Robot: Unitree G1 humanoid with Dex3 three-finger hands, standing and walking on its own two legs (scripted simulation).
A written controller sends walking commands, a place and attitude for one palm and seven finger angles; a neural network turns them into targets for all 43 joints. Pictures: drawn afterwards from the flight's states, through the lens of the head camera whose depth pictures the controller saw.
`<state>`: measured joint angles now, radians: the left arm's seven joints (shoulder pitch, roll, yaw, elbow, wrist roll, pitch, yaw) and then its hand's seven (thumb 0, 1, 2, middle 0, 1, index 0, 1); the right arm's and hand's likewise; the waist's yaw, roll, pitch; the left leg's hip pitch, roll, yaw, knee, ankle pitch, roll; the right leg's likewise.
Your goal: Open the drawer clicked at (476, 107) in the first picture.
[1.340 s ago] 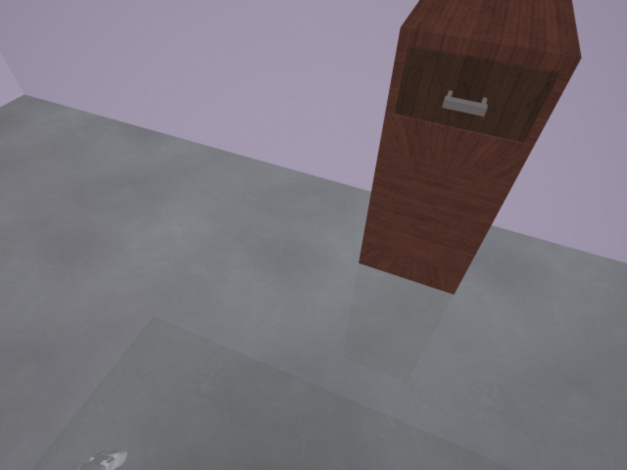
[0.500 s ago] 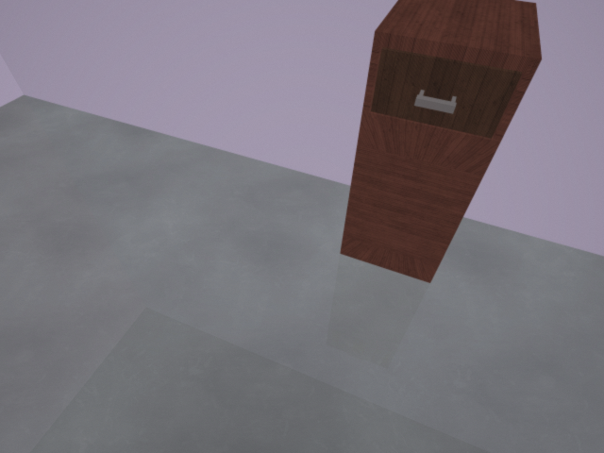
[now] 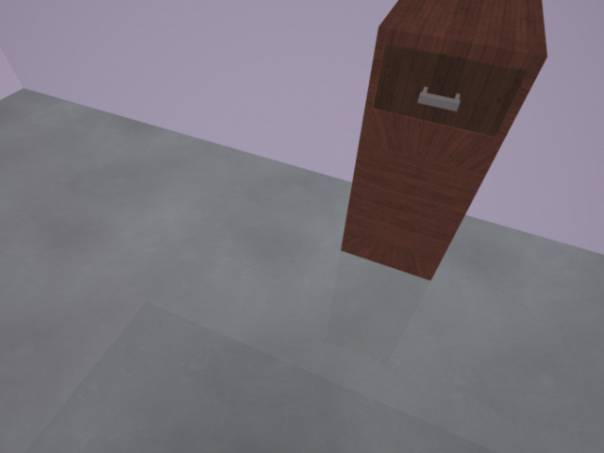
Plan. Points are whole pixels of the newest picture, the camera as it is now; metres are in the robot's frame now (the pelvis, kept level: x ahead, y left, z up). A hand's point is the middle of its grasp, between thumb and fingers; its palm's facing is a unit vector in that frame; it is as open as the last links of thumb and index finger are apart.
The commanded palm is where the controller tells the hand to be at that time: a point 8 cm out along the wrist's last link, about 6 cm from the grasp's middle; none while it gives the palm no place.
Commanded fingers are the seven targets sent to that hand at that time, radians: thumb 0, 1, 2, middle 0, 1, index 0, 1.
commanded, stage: look at it before walking up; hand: left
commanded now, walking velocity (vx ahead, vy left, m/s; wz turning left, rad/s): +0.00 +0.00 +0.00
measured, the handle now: (439, 97) +0.95 -0.31 +0.00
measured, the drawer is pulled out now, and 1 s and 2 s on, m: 0.00 0.00 0.00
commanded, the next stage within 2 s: walk to a spot facing it in 0.10 s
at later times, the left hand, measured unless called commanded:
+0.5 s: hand out of the picture +0.07 +0.21 -0.18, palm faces -0.11 -0.95 -0.28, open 7.4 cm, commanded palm none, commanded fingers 0.00 0.90 0.90 -0.20 -0.30 -0.20 -0.30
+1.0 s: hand out of the picture +0.08 +0.17 -0.17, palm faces -0.28 -0.93 -0.25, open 7.4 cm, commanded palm none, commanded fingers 0.00 0.90 0.90 -0.20 -0.30 -0.20 -0.30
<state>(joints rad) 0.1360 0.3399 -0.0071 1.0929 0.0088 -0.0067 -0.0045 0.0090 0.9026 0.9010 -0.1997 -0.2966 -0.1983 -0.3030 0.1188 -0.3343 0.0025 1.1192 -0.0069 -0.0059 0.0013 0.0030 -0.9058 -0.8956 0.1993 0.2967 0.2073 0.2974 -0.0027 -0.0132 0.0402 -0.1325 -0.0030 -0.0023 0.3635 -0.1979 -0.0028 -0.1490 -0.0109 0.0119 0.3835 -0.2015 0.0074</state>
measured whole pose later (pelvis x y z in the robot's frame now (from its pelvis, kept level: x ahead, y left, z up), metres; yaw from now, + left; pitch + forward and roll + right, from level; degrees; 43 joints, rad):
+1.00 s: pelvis -0.03 -0.01 -0.01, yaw -22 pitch +1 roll +1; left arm 0.27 0.21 0.06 0.93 0.02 0.03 0.00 0.01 0.90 0.90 -0.20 -0.30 -0.20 -0.30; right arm 0.10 -0.26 -0.06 0.94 -0.01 0.06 -0.03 0.00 -0.91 -0.90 0.20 0.30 0.20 0.30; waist 0.04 -0.01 0.06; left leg -0.42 0.03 -0.04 0.94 -0.38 -0.08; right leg -0.31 0.10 0.16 0.45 -0.15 -0.05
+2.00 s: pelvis +0.04 -0.05 -0.02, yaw -56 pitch +0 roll -2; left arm 0.40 0.18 0.04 1.05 0.03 -0.04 0.00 0.01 0.90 0.90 -0.20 -0.30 -0.20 -0.30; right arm 0.17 -0.22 -0.06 0.93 -0.02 0.00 0.03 0.01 -0.91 -0.90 0.19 0.30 0.20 0.30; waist 0.03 -0.01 0.04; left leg -0.55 0.12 0.08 0.77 -0.21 -0.06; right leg 0.02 0.01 0.06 0.36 -0.38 0.02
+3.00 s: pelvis +0.18 -0.21 -0.02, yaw -80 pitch -2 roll -2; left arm 0.17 0.17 0.05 0.98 0.02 0.01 0.02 0.01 0.91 0.90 -0.20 -0.30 -0.20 -0.30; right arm 0.22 -0.18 -0.04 0.97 -0.01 0.03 -0.01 0.00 -0.91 -0.90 0.19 0.30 0.20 0.30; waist -0.03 0.01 0.03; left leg -0.38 0.10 0.05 0.79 -0.36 -0.05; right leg -0.24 -0.02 -0.13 0.55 -0.29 -0.01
